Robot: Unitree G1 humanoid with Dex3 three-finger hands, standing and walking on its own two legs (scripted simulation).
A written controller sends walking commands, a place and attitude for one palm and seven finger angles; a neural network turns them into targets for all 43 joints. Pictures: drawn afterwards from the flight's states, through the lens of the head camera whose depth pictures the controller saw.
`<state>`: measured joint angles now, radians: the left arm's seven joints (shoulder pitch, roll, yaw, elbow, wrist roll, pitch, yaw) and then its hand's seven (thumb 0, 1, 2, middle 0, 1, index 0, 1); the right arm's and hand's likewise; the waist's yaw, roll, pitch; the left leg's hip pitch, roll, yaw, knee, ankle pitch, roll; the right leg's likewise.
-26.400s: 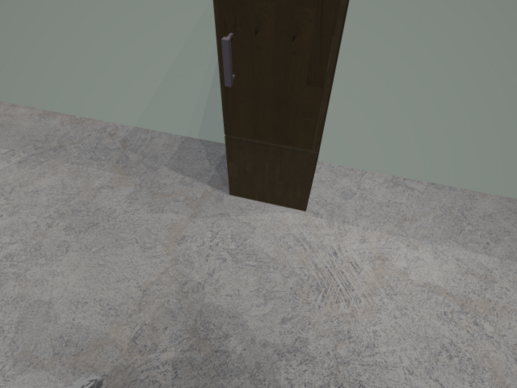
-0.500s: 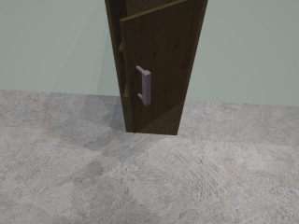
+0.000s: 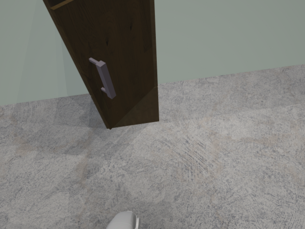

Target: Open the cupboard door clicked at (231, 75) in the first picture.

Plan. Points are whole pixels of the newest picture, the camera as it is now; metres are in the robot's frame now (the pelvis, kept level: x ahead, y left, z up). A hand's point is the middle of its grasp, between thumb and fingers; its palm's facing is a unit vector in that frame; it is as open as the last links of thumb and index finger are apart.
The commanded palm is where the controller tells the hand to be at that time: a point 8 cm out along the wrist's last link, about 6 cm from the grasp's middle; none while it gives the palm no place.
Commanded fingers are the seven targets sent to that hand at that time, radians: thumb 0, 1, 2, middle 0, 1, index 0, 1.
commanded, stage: walk to a spot facing it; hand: left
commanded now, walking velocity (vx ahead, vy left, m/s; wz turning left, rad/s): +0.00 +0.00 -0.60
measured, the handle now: (102, 78) +0.58 +0.24 +0.00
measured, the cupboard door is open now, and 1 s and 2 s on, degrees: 44 44 44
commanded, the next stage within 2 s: none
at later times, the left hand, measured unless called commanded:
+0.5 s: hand out of the picture +0.11 +0.25 -0.18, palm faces -0.19 -0.96 -0.22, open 7.4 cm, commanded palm none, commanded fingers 0.00 0.90 0.90 -0.20 -0.30 -0.20 -0.30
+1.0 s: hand (125, 197) +0.22 +0.12 -0.15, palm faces -0.59 -0.76 -0.26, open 7.4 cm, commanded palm none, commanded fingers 0.00 0.90 0.90 -0.20 -0.30 -0.20 -0.30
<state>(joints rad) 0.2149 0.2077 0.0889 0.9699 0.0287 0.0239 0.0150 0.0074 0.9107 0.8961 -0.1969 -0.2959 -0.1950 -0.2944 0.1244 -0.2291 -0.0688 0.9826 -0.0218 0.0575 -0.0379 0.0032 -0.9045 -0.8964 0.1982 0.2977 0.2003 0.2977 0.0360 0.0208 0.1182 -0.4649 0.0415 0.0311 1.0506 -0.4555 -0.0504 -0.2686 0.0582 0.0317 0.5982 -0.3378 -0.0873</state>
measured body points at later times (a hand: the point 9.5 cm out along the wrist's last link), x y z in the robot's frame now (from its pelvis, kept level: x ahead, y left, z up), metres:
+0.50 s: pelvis +0.01 +0.05 +0.00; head +0.08 +0.07 +0.44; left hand +0.12 +0.30 -0.16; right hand +0.08 -0.22 -0.12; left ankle +0.05 +0.17 -0.73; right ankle -0.04 -0.07 -0.69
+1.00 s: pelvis +0.00 +0.02 +0.00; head +0.04 -0.02 +0.45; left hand +0.25 +0.16 -0.13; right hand -0.13 -0.21 -0.15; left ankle +0.07 +0.15 -0.67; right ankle -0.06 -0.07 -0.73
